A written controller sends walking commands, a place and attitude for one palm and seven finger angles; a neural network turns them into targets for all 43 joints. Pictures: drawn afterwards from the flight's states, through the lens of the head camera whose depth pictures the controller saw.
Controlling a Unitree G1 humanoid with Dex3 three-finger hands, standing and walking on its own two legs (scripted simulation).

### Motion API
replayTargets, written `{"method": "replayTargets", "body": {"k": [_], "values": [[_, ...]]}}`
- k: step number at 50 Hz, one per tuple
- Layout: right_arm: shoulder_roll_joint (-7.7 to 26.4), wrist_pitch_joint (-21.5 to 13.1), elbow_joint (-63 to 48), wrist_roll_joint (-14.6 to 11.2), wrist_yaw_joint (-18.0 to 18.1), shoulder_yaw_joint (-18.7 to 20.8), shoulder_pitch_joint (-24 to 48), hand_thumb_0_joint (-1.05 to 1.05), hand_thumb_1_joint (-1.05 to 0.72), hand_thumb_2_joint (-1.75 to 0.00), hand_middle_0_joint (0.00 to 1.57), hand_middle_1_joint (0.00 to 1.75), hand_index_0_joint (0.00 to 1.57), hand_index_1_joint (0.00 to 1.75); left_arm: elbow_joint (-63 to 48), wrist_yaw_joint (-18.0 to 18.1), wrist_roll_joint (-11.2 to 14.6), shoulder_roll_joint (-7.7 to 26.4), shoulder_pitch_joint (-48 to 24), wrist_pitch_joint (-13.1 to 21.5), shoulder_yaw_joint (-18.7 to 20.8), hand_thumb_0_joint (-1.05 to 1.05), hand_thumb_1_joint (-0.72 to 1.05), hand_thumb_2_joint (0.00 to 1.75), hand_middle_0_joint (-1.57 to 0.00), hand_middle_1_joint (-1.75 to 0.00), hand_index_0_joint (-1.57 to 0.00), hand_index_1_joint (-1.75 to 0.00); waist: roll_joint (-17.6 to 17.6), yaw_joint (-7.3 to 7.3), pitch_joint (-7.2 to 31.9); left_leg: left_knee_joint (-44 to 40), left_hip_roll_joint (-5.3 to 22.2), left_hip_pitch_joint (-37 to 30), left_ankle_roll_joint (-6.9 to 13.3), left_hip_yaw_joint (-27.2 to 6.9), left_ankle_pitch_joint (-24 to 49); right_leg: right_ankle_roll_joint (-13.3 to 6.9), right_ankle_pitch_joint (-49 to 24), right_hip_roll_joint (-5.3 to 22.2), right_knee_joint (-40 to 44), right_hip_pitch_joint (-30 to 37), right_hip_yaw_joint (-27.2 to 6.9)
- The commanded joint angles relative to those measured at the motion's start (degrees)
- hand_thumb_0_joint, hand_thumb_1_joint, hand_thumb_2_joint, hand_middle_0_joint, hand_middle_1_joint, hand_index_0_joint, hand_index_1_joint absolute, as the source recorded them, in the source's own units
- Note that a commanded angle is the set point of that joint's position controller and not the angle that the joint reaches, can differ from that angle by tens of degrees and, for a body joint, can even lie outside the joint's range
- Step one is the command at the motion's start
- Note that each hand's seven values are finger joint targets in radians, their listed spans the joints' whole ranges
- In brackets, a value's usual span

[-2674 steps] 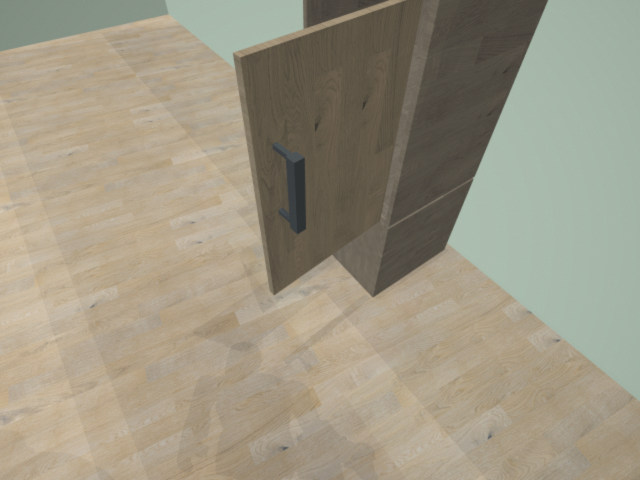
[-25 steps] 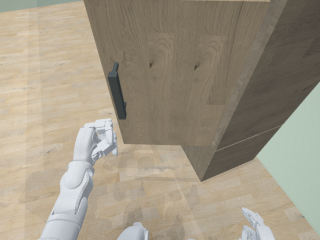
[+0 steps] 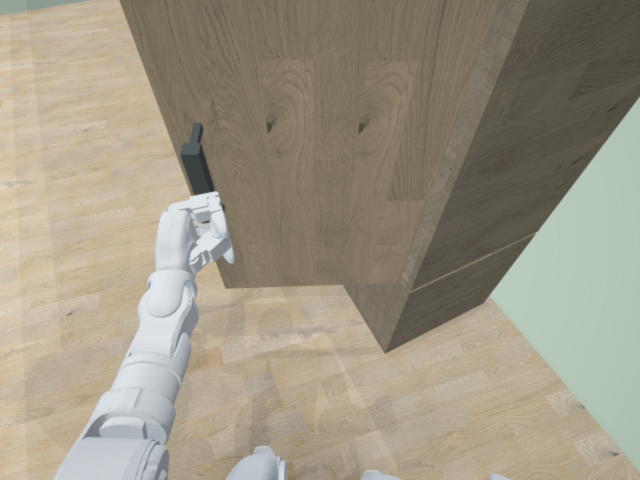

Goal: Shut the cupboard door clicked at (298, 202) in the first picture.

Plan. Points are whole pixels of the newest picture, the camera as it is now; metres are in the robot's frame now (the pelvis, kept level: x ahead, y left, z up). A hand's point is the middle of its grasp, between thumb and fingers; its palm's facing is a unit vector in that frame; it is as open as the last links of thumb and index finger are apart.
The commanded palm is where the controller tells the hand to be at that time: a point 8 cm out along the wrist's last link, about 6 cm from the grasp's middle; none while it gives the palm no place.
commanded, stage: bring the fist close to the handle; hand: left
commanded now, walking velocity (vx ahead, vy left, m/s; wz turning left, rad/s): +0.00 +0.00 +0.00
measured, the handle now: (208, 186) +0.50 +0.17 +0.07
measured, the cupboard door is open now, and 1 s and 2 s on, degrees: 66 58 42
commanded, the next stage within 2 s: push the door shut along its arc in 0.18 s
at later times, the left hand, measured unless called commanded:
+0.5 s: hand (229, 225) +0.42 +0.12 +0.07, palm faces +0.00 -1.00 -0.05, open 3.1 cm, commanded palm +0.40 +0.17 +0.07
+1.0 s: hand (231, 195) +0.48 +0.13 +0.07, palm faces -0.12 -0.99 -0.03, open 3.1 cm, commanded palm +0.47 +0.17 +0.07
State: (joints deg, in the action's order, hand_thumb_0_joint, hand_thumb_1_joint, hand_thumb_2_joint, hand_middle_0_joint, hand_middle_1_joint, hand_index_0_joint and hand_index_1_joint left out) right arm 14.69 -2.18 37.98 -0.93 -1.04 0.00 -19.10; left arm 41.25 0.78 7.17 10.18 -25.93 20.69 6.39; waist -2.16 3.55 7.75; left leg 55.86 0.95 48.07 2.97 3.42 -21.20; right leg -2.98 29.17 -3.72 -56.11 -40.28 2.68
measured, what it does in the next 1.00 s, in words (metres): stands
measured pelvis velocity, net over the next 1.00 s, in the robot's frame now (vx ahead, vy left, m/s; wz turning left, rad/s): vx -0.01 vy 0.00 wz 0.01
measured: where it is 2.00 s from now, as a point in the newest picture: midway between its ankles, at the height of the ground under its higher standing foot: outside the picture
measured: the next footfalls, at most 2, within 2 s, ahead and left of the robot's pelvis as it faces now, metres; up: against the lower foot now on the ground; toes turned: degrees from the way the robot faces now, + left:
none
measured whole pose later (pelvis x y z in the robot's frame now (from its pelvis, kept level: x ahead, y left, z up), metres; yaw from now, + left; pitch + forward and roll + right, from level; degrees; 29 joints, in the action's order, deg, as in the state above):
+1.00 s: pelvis -0.01 +0.00 -0.02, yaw +1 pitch +18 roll -3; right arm 16.0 -1.9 40.4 -1.1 -0.9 -0.1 -21.3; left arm 66.7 -11.6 7.9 19.7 -50.8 23.8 10.7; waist -2.5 7.4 7.4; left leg 60.6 1.1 57.6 3.1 1.7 -21.6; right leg -3.1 29.8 -4.0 -59.9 -48.8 4.6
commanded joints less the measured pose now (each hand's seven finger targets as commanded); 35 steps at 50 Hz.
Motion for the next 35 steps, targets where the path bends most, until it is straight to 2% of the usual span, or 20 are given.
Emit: {"method": "replayTargets", "body": {"k": [1, 7, 9, 10, 11, 15, 16, 17, 19, 20, 21, 22, 24, 27, 28, 29, 30, 32, 33, 35], "values": [[7.82, -2.09, -7.92, -0.38, 0.51, 3.16, -0.07, 0.0, -0.9, -0.9, 0.2, 0.3, 0.2, 0.3, -14.04, 0.0, 1.12, 10.03, -17.69, 4.79, 4.76, 0.0, 0.9, 0.9, -1.3, -1.5, -1.3, -1.5, 2.35, -1.47, 19.56, -5.88, -0.03, -19.71, -0.83, -5.22, 11.02, 2.55, -20.37, 1.57, 9.55, 2.91, -3.97], [7.35, -2.47, -6.51, -0.68, 0.79, 3.26, -0.03, 0.0, -0.9, -0.9, 0.2, 0.3, 0.2, 0.3, -14.7, -1.24, 1.09, 7.65, -21.25, 7.3, 1.51, 0.0, 0.9, 0.9, -1.3, -1.5, -1.3, -1.5, 0.46, 0.47, 18.03, -5.44, 0.19, -21.21, -0.75, -5.41, 9.61, 2.82, -18.7, 1.66, 9.97, 0.04, -4.19], [7.42, -2.56, -6.24, -0.73, 0.76, 3.31, -0.14, 0.0, -0.9, -0.9, 0.2, 0.3, 0.2, 0.3, -13.18, -1.84, 1.06, 6.23, -20.99, 7.04, -0.04, 0.0, 0.9, 0.9, -1.3, -1.5, -1.3, -1.5, 0.88, 0.93, 17.05, -5.79, 0.31, -21.35, -0.88, -5.7, 8.75, 2.66, -17.34, 1.65, 10.25, -0.88, -3.7], [7.47, -2.55, -6.25, -0.87, 0.68, 3.29, 0.06, 0.0, -0.9, -0.9, 0.2, 0.3, 0.2, 0.3, -11.72, -2.07, 1.13, 5.68, -19.8, 6.47, -0.45, 0.0, 0.9, 0.9, -1.3, -1.5, -1.3, -1.5, -0.05, 0.64, 16.16, -6.03, 0.37, -21.49, -1.03, -5.83, 7.93, 2.53, -16.09, 1.55, 10.54, -1.88, -3.61], [7.74, -2.51, -6.21, -0.92, 0.74, 3.25, -0.3, 0.0, -0.9, -0.9, 0.2, 0.3, 0.2, 0.3, -10.48, -2.28, 1.51, 5.52, -19.94, 5.68, -0.43, 0.0, 0.9, 0.9, -1.3, -1.5, -1.3, -1.5, 1.34, 1.02, 15.45, -6.05, 0.27, -21.09, -0.78, -5.96, 7.18, 2.75, -15.41, 1.43, 10.95, -2.06, -3.59], [7.81, -2.25, -6.4, -1.08, 1.07, 3.01, 0.26, 0.0, -0.9, -0.9, 0.2, 0.3, 0.2, 0.3, -8.64, -2.21, 1.92, 7.27, -22.86, 4.54, 1.11, 0.0, 0.9, 0.9, -1.3, -1.5, -1.3, -1.5, 4.08, 1.26, 14.64, -6.23, 0.04, -18.57, -0.59, -5.69, 5.5, 2.82, -14.11, 1.84, 11.72, -1.03, -4.08], [8.03, -2.2, -6.21, -0.95, 1.24, 2.9, 0.03, 0.0, -0.9, -0.9, 0.2, 0.3, 0.2, 0.3, -8.67, -2.05, 1.61, 9.71, -24.87, 4.85, 2.76, 0.0, 0.9, 0.9, -1.3, -1.5, -1.3, -1.5, 2.39, 0.86, 15.1, -6.02, -0.01, -18.64, -0.62, -5.81, 5.81, 2.69, -14.47, 1.82, 11.23, -1.0, -4.31], [7.74, -2.24, -6.19, -0.93, 1.24, 2.76, 0.21, 0.0, -0.9, -0.9, 0.2, 0.3, 0.2, 0.3, -9.37, -2.13, 1.2, 9.14, -27.86, 5.58, 1.69, 0.0, 0.9, 0.9, -1.3, -1.5, -1.3, -1.5, 1.66, 1.52, 16.28, -5.83, -0.05, -19.3, -0.64, -6.04, 6.18, 2.57, -14.87, 1.98, 10.6, -1.26, -4.09], [7.52, -2.41, -5.69, -0.76, 1.33, 2.59, 0.0, 0.0, -0.9, -0.9, 0.2, 0.3, 0.2, 0.3, -7.31, -2.12, 0.75, 10.21, -31.22, 6.73, 2.4, 0.0, 0.9, 0.9, -1.3, -1.5, -1.3, -1.5, 1.83, 1.88, 16.19, -5.16, -0.02, -18.53, -0.64, -6.17, 5.63, 2.62, -14.37, 1.92, 10.19, -1.97, -4.41], [7.57, -2.47, -5.37, -0.69, 1.45, 2.65, -0.07, 0.0, -0.9, -0.9, 0.2, 0.3, 0.2, 0.3, -7.32, -2.22, 0.58, 11.82, -33.83, 7.6, 3.46, 0.0, 0.9, 0.9, -1.3, -1.5, -1.3, -1.5, 1.86, 2.19, 17.32, -4.48, 0.0, -18.43, -0.51, -6.08, 6.15, 2.76, -15.2, 2.02, 9.86, -1.75, -4.89], [7.99, -2.35, -5.09, -0.54, 1.55, 2.68, -0.54, 0.0, -0.9, -0.9, 0.2, 0.3, 0.2, 0.3, -6.38, -2.37, 0.2, 14.22, -34.16, 8.06, 5.0, 0.0, 0.9, 0.9, -1.3, -1.5, -1.3, -1.5, 0.93, 1.69, 18.19, -4.23, 0.07, -18.25, -0.62, -6.35, 6.23, 2.61, -15.04, 1.85, 9.18, -1.81, -4.93], [7.6, -2.39, -5.01, -0.62, 1.51, 2.58, -0.35, 0.0, -0.9, -0.9, 0.2, 0.3, 0.2, 0.3, -5.4, -2.79, 0.05, 12.42, -35.98, 8.47, 3.27, 0.0, 0.9, 0.9, -1.3, -1.5, -1.3, -1.5, 0.35, 2.5, 18.81, -4.13, 0.01, -18.92, -0.63, -6.38, 6.53, 2.54, -15.37, 1.97, 8.94, -2.46, -4.74], [7.55, -2.54, -4.53, -0.62, 1.26, 2.59, -1.02, 0.0, -0.9, -0.9, 0.2, 0.3, 0.2, 0.3, -2.2, -3.93, 0.01, 10.93, -36.83, 8.48, 1.96, 0.0, 0.9, 0.9, -1.3, -1.5, -1.3, -1.5, -1.73, 2.65, 19.61, -3.75, 0.18, -20.12, -0.94, -6.62, 7.18, 2.39, -15.47, 1.81, 8.37, -4.03, -4.33], [8.4, -1.97, -4.38, -0.71, 0.99, 2.79, -2.69, 0.0, -0.9, -0.9, 0.2, 0.3, 0.2, 0.3, 3.42, -5.78, 0.68, 13.18, -35.36, 6.7, 4.45, 0.0, 0.9, 0.9, -1.3, -1.5, -1.3, -1.5, -0.04, 2.32, 20.97, -3.43, 0.2, -19.62, -0.87, -6.63, 9.53, 2.37, -18.07, 1.68, 8.06, -3.02, -4.14], [8.49, -1.75, -4.66, -0.68, 0.88, 2.81, -2.98, 0.0, -0.9, -0.9, 0.2, 0.3, 0.2, 0.3, 4.24, -6.54, 0.89, 13.02, -34.96, 6.13, 4.37, 0.0, 0.9, 0.9, -1.3, -1.5, -1.3, -1.5, 0.05, 2.05, 21.52, -3.35, 0.05, -19.42, -0.84, -6.52, 10.62, 2.32, -19.54, 1.7, 7.94, -2.27, -4.22], [8.52, -1.59, -4.82, -0.77, 0.89, 2.92, -3.28, 0.0, -0.9, -0.9, 0.2, 0.3, 0.2, 0.3, 3.63, -7.25, 1.25, 12.84, -36.21, 6.03, 4.16, 0.0, 0.9, 0.9, -1.3, -1.5, -1.3, -1.5, 1.32, 2.46, 22.06, -3.11, 0.09, -19.18, -0.71, -6.42, 11.21, 2.52, -20.63, 1.76, 7.89, -1.64, -4.36], [8.44, -1.51, -5.03, -0.87, 0.8, 2.89, -3.44, 0.0, -0.9, -0.9, 0.2, 0.3, 0.2, 0.3, 4.5, -8.0, 1.54, 11.53, -36.23, 5.69, 3.16, 0.0, 0.9, 0.9, -1.3, -1.5, -1.3, -1.5, 1.95, 2.58, 21.55, -3.07, -0.05, -18.42, -0.61, -6.25, 11.15, 2.6, -20.98, 1.75, 8.1, -1.3, -4.4], [8.8, -1.21, -4.45, -0.9, 0.84, 2.97, -4.33, 0.0, -0.9, -0.9, 0.2, 0.3, 0.2, 0.3, 5.85, -8.83, 1.72, 12.81, -39.18, 5.76, 4.05, 0.0, 0.9, 0.9, -1.3, -1.5, -1.3, -1.5, 2.21, 3.32, 20.43, -2.74, 0.11, -18.48, -0.52, -6.64, 11.81, 2.43, -21.21, 1.64, 7.84, -2.66, -4.08], [8.72, -1.15, -4.44, -0.86, 0.77, 2.99, -4.49, 0.0, -0.9, -0.9, 0.2, 0.3, 0.2, 0.3, 5.98, -9.26, 1.81, 11.57, -40.52, 5.88, 2.87, 0.0, 0.9, 0.9, -1.3, -1.5, -1.3, -1.5, 2.14, 3.86, 20.03, -2.6, 0.03, -18.17, -0.42, -6.65, 11.2, 2.51, -20.53, 1.62, 7.91, -3.4, -4.08], [8.94, -1.06, -3.94, -0.8, 0.78, 3.19, -5.07, 0.0, -0.9, -0.9, 0.2, 0.3, 0.2, 0.3, 7.06, -9.79, 1.77, 12.32, -42.66, 6.4, 3.28, 0.0, 0.9, 0.9, -1.3, -1.5, -1.3, -1.5, 2.16, 4.32, 19.12, -2.41, 0.08, -17.61, -0.42, -6.82, 9.94, 2.44, -18.87, 1.61, 8.12, -4.72, -4.21]]}}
